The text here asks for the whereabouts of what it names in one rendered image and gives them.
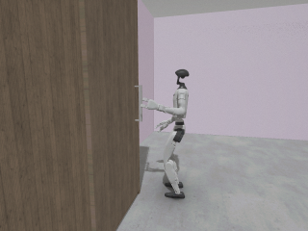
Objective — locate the right robot forearm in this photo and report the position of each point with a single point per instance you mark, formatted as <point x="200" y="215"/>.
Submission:
<point x="170" y="120"/>

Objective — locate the left robot foot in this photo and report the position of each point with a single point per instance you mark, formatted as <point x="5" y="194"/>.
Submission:
<point x="174" y="194"/>

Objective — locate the wardrobe door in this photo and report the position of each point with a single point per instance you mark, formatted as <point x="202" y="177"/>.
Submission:
<point x="44" y="165"/>
<point x="109" y="42"/>

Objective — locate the handle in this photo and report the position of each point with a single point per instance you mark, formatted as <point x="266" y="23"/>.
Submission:
<point x="140" y="102"/>

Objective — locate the left robot hand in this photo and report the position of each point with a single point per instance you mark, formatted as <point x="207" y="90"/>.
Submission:
<point x="151" y="105"/>

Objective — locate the left robot forearm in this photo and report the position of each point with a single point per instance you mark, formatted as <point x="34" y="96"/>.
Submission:
<point x="169" y="110"/>

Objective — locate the robot left thigh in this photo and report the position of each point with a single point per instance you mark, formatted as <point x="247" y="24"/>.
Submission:
<point x="175" y="136"/>

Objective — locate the right robot hand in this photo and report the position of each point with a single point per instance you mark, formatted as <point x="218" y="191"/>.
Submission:
<point x="164" y="125"/>

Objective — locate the left robot upper arm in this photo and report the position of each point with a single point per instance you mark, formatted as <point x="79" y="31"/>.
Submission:
<point x="182" y="99"/>

